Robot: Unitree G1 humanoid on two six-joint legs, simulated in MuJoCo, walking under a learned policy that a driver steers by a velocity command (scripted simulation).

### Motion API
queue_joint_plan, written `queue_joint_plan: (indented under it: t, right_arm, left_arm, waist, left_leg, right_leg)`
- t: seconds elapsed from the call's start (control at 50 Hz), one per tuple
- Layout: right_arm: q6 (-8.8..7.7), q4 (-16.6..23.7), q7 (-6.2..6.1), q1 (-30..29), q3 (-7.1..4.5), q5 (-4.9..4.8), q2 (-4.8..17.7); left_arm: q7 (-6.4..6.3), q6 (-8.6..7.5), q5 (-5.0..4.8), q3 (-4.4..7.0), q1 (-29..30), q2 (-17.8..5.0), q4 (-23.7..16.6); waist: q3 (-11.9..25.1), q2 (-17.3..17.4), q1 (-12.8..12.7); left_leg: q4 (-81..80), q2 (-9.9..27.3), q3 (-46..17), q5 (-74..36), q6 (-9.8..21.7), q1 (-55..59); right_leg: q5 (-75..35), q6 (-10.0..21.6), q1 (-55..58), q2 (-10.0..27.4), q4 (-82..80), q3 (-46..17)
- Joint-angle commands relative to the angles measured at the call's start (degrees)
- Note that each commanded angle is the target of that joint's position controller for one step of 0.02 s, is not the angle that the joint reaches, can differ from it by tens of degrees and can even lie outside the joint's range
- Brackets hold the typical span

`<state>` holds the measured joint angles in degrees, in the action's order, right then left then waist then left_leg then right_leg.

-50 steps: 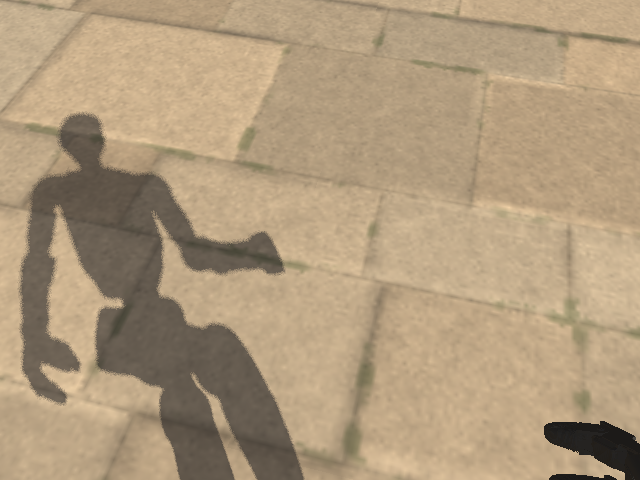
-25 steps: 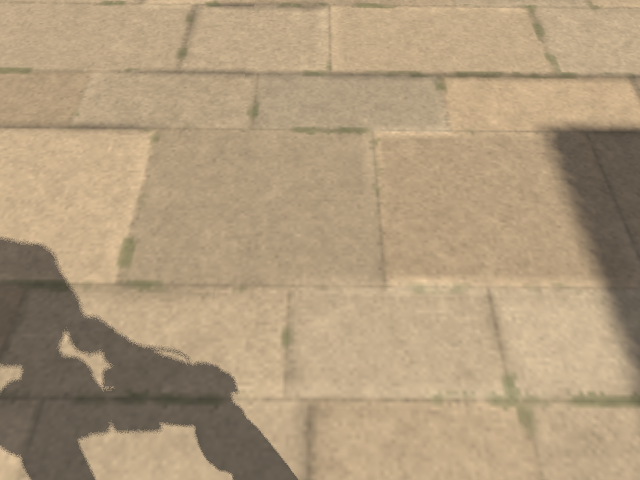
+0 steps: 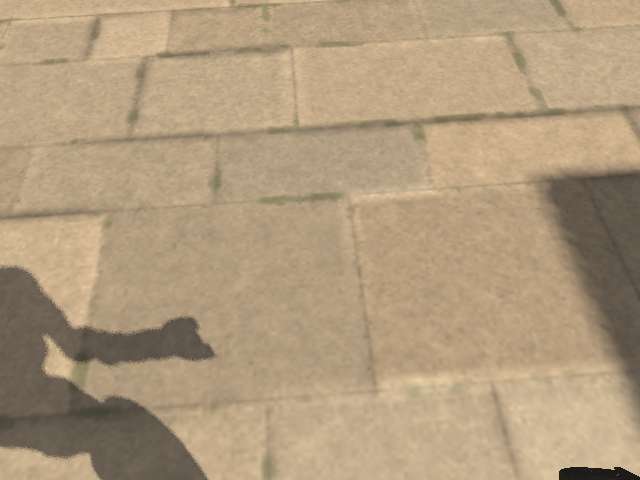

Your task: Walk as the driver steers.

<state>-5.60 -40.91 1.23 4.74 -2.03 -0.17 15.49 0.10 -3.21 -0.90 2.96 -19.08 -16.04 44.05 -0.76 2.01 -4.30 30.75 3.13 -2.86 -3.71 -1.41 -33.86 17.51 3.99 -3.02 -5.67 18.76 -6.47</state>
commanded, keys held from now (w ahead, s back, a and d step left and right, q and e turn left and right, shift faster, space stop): w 0.62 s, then w+q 0.22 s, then w+e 0.16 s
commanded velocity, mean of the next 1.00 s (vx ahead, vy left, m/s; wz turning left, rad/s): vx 0.50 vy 0.00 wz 0.02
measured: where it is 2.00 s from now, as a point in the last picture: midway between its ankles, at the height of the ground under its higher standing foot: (397, 227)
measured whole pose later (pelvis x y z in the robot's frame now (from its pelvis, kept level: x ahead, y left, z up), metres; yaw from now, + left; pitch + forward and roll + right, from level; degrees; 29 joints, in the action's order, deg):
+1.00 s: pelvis +0.55 -0.01 +0.00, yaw +4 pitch +1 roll -2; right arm -3.1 -45.1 1.0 5.7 -2.6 -0.3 15.6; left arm 0.5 -4.7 -0.7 3.3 -21.0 -14.6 50.2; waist -1.1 2.5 -4.1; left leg 39.2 6.9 -3.1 -1.4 -0.5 -38.0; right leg 13.6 2.5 0.0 -3.0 12.1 6.8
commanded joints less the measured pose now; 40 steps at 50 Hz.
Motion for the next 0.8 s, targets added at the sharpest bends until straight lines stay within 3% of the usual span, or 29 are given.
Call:
queue_joint_plan:
  t: [0.02,0.04,0.06,0.08,0.1,0.12,0.14,0.16,0.18,0.2,0.24,0.28,0.4,0.46,0.52,0.56,0.58,0.6,0.62,0.64,0.66,0.68,0.7,0.72,0.76,0.8]
  right_arm:
    - [-1.62,5.5,0.56,-5.5,-1.71,-0.15,6.2]
    - [-1.76,5.0,0.55,-3.2,-2.02,-0.16,6.8]
    - [-1.89,3.5,0.33,2.2,-2.83,0.01,8.0]
    - [-2.01,1.8,0.03,10.5,-3.79,0.59,10.5]
    - [-1.88,0.7,-0.15,18.5,-5.07,1.35,15.4]
    - [-1.26,-1.3,0.45,22.0,-4.96,0.18,14.2]
    - [-1.06,-1.1,0.37,20.0,-3.66,-0.86,9.9]
    - [-0.60,-0.3,0.14,15.5,-3.08,-0.59,8.6]
    - [-0.28,0.1,0.16,12.4,-2.59,0.05,7.6]
    - [-0.32,0.2,0.21,10.6,-2.12,0.57,6.5]
    - [-0.63,-0.1,0.30,9.5,-1.84,0.55,5.8]
    - [-0.95,-1.0,0.10,10.0,-2.16,0.12,7.1]
    - [0.02,-4.0,-0.86,14.0,-2.55,-0.61,9.2]
    - [0.71,-6.0,-0.97,17.5,-2.64,-0.93,9.9]
    - [1.75,-7.4,-1.31,18.6,-2.93,-1.11,10.4]
    - [2.32,-7.7,-1.63,17.7,-3.28,-1.10,11.4]
    - [2.61,-7.6,-1.78,16.4,-3.35,-1.16,11.8]
    - [2.77,-7.2,-1.90,16.1,-2.83,-0.82,10.6]
    - [2.55,-5.7,-2.02,16.5,-1.49,0.81,7.5]
    - [1.33,-5.7,-1.34,24.8,0.32,0.00,1.1]
    - [0.46,-6.6,-0.92,20.5,-1.13,-1.36,7.8]
    - [0.00,-4.8,-0.68,14.8,-1.92,-2.53,9.9]
    - [-0.03,-4.3,-0.92,11.9,-1.85,-2.26,9.1]
    - [0.36,-4.3,-1.08,10.9,-2.12,-1.48,8.5]
    - [1.89,-5.3,-1.22,14.0,-2.14,-1.59,6.4]
    - [3.06,-5.2,-1.46,13.7,-2.07,-1.56,4.9]
  left_arm:
    - [-0.53,0.16,-0.02,2.75,-3.0,-9.8,-1.1]
    - [-0.61,0.41,0.01,2.85,-2.3,-10.0,-1.0]
    - [-0.65,0.63,0.05,2.64,-1.2,-9.6,-1.3]
    - [-0.61,0.64,0.57,1.79,-0.8,-7.7,-2.0]
    - [-0.56,-0.05,0.86,0.51,-5.8,-4.0,-3.2]
    - [-0.37,-0.90,0.29,-0.14,-8.8,-2.6,-2.7]
    - [-0.08,-1.27,-0.69,1.01,-3.4,-7.9,-3.3]
    - [0.05,-1.46,-0.90,1.26,1.7,-8.7,-4.7]
    - [0.05,-1.59,-0.17,1.22,4.5,-8.2,-5.4]
    - [0.10,-1.49,0.35,1.47,4.6,-7.6,-5.4]
    - [0.15,-0.89,0.30,1.29,2.1,-5.7,-4.6]
    - [-0.03,-0.47,0.60,1.03,3.0,-4.5,-5.0]
    - [0.54,-1.27,0.63,0.05,14.0,-2.0,-7.7]
    - [1.34,-1.73,0.09,-0.04,19.1,-2.1,-9.3]
    - [2.29,-2.18,-0.03,0.19,21.4,-2.9,-10.8]
    - [2.52,-2.38,0.15,0.76,18.6,-4.4,-10.3]
    - [2.33,-2.42,0.39,1.55,13.5,-5.7,-8.9]
    - [1.81,-2.33,0.60,2.91,4.8,-8.5,-6.4]
    - [1.11,-1.99,1.17,3.98,-5.8,-12.8,-4.6]
    - [1.48,-1.83,1.14,4.30,-6.5,-15.2,-3.7]
    - [1.32,-1.65,0.60,2.97,-6.1,-9.3,-4.3]
    - [1.01,-1.70,0.62,2.31,-2.2,-7.7,-4.5]
    - [0.96,-1.78,0.99,1.97,1.4,-6.9,-4.7]
    - [1.10,-2.02,1.28,1.61,4.0,-5.4,-4.6]
    - [1.25,-2.99,1.68,1.46,6.1,-4.1,-4.0]
    - [1.17,-3.71,1.61,1.78,6.4,-4.7,-2.7]
  waist:
    - [-1.3,-7.4,0.1]
    - [-0.5,-7.9,1.6]
    - [2.5,-7.5,4.7]
    - [9.7,-5.8,8.5]
    - [19.0,4.4,9.0]
    - [21.9,15.4,8.7]
    - [14.4,8.6,10.1]
    - [7.4,4.3,9.3]
    - [3.1,1.4,8.2]
    - [1.2,1.8,6.6]
    - [1.6,3.9,4.6]
    - [1.0,3.3,4.1]
    - [-0.9,1.5,7.6]
    - [-2.2,1.4,9.5]
    - [-3.0,1.9,9.0]
    - [-1.1,2.8,6.7]
    - [2.1,3.0,3.5]
    - [8.1,1.9,-0.5]
    - [17.3,-5.4,-3.8]
    - [23.6,-20.4,0.7]
    - [20.0,-12.9,-2.2]
    - [11.3,-9.7,-1.9]
    - [7.0,-5.4,-0.1]
    - [3.7,-4.9,1.5]
    - [2.7,-7.1,4.2]
    - [0.9,-6.4,5.1]
  left_leg:
    - [-2.6,-0.8,0.6,4.6,2.4,1.6]
    - [-3.5,-1.6,1.5,6.7,3.4,4.8]
    - [-5.4,-3.1,3.1,6.3,4.9,12.5]
    - [-3.2,0.8,-0.2,3.8,7.8,26.2]
    - [-2.5,12.9,-19.0,7.0,15.3,48.4]
    - [-10.7,18.9,-38.1,19.8,19.4,55.7]
    - [-12.9,17.5,-35.5,29.6,16.9,50.8]
    - [-14.3,15.7,-28.2,28.1,14.9,42.8]
    - [-16.1,13.4,-23.1,22.5,14.4,35.5]
    - [-17.7,11.5,-19.5,17.3,14.1,30.8]
    - [-20.0,9.3,-14.7,10.8,14.3,26.7]
    - [-21.5,9.0,-11.0,4.6,15.1,25.2]
    - [-22.6,6.1,-2.5,-1.4,12.9,26.3]
    - [-21.5,7.8,-2.9,0.1,12.8,29.7]
    - [-18.4,10.6,-4.1,-3.3,11.9,35.7]
    - [-14.1,11.1,-3.9,-12.4,10.7,37.9]
    - [-8.3,9.7,-2.4,-21.6,9.7,37.4]
    - [2.0,6.8,-0.2,-23.7,8.1,33.2]
    - [20.5,2.9,2.4,-5.4,6.0,20.8]
    - [37.8,-6.9,0.1,35.7,3.2,-0.9]
    - [43.3,-3.9,-5.9,37.0,3.7,-7.1]
    - [43.2,-1.5,-4.7,31.6,4.1,-9.7]
    - [40.7,1.1,-3.4,26.5,3.8,-7.7]
    - [37.8,2.6,-3.2,23.4,3.3,-6.0]
    - [35.6,4.3,-3.6,19.9,2.5,-0.6]
    - [33.8,4.5,-3.9,17.6,1.7,-1.5]
  right_leg:
    - [-21.4,7.3,1.9,18.0,-1.1,-9.8]
    - [-26.6,6.6,2.7,17.8,1.3,-9.6]
    - [-35.2,5.4,2.4,15.5,7.0,-7.8]
    - [-35.3,3.7,-2.3,12.4,18.3,-5.2]
    - [-18.5,-0.3,-20.5,4.8,38.3,-0.4]
    - [15.6,-2.1,-34.3,0.4,50.0,-1.2]
    - [13.7,-1.7,-40.3,4.0,54.4,-3.5]
    - [8.2,-1.5,-41.6,6.9,53.6,-0.8]
    - [4.2,-1.7,-40.4,8.9,50.6,0.8]
    - [1.3,-2.0,-38.1,10.6,47.6,1.0]
    - [-1.1,-2.8,-33.9,11.8,44.4,1.8]
    - [-3.6,-4.0,-34.6,12.3,40.9,2.8]
    - [-21.0,-5.1,-33.1,11.0,20.1,5.3]
    - [-23.0,-4.6,-32.5,9.7,14.7,5.8]
    - [-18.1,-2.6,-33.7,9.0,11.3,5.4]
    - [-13.9,-0.9,-28.6,7.5,9.9,6.5]
    - [-14.0,0.4,-20.8,5.8,8.3,8.2]
    - [-16.1,2.4,-7.5,6.2,8.6,8.0]
    - [-19.4,6.3,10.7,17.6,11.1,-4.9]
    - [-6.7,15.0,26.9,28.9,4.3,-31.1]
    - [1.7,12.8,24.1,27.6,0.7,-31.9]
    - [0.1,10.4,16.2,26.1,-0.8,-22.9]
    - [-4.9,9.1,8.2,23.9,-2.7,-16.9]
    - [-8.9,8.5,2.4,22.0,-4.8,-12.2]
    - [-12.5,8.0,-3.7,20.2,-8.6,-6.2]
    - [-16.5,8.2,-6.3,20.2,-10.8,-1.4]
Velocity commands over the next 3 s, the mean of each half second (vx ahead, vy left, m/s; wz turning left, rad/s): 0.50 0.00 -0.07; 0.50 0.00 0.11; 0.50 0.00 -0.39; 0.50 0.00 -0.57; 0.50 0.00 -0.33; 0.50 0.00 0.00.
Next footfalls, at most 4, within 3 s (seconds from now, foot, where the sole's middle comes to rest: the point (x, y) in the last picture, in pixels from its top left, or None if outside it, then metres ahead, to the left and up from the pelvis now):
0.08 left None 0.22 0.13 -0.78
0.60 right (416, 462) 0.52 -0.11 -0.78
1.14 left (301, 334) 0.80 0.16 -0.78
1.66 right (429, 265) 1.03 -0.15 -0.78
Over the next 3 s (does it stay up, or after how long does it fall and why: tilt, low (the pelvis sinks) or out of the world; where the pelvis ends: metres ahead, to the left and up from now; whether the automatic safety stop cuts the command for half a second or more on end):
stays up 1.50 -0.40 0.01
